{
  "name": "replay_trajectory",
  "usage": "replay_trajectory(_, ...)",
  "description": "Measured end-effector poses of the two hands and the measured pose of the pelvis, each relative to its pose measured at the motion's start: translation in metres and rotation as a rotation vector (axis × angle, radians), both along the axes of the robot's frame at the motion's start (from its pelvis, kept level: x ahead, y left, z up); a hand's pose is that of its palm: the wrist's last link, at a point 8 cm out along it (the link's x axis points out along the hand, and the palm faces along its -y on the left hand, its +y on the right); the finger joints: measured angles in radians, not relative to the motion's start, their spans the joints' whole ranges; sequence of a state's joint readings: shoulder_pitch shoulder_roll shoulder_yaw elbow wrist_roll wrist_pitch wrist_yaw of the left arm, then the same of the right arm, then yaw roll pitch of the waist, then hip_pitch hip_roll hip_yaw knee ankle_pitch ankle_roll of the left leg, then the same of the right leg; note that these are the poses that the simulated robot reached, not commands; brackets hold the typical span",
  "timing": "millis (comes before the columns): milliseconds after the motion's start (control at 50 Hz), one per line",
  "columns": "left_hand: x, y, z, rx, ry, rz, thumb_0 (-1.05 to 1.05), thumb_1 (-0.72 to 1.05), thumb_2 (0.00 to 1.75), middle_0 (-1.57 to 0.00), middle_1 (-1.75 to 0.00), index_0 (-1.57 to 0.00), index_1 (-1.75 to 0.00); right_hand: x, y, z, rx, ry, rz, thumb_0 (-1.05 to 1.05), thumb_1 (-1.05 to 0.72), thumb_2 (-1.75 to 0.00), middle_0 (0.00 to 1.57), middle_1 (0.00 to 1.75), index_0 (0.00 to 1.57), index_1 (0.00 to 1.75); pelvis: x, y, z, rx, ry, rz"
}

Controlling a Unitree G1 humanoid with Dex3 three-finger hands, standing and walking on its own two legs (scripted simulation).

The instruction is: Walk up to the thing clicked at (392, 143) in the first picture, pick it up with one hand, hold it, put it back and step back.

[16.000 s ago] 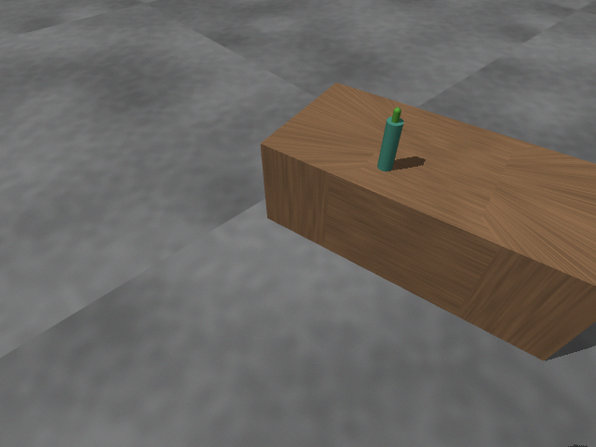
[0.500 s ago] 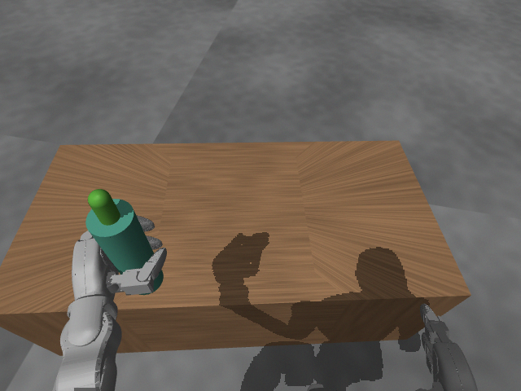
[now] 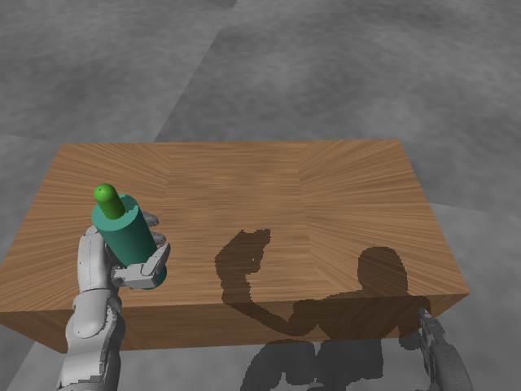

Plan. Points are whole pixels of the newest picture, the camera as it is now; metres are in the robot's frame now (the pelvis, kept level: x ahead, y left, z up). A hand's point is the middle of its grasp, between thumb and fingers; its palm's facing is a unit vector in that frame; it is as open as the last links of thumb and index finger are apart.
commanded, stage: hold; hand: left
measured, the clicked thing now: (131, 240) +0.33 +0.18 +0.08
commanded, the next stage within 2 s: crouch in 1.30 s
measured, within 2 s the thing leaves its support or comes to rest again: neither
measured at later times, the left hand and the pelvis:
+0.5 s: hand (142, 245) +0.34 +0.17 +0.05, palm faces +0.15 -0.99 -0.01, open 7.2 cm; pelvis +0.00 +0.00 +0.00, yaw +0 degrees
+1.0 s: hand (140, 255) +0.33 +0.18 +0.04, palm faces +0.16 -0.99 -0.01, open 7.2 cm; pelvis +0.00 +0.00 +0.00, yaw +0 degrees
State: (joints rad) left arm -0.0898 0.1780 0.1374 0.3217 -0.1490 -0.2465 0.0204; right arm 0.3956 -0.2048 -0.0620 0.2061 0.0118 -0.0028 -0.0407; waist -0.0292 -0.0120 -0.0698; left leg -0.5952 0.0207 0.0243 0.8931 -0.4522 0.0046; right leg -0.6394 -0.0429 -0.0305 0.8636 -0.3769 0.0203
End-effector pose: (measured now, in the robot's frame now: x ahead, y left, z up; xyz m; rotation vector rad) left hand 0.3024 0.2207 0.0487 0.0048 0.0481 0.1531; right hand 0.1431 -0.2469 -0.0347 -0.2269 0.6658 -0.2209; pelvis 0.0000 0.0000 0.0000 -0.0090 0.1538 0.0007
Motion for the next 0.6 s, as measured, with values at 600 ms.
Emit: replay_trajectory(600,0.012,-0.001,0.002,-0.004,-0.011,-0.009,0.00,-0.10,1.15,-0.87,-1.04,-0.93,-1.06,0.001,0.003,-0.002,0.004,0.011,-0.005,-0.01,0.54,-0.06,0.05,0.05,0.05,0.05,0.003,0.003,0.001,-0.002,0.002,-0.002)
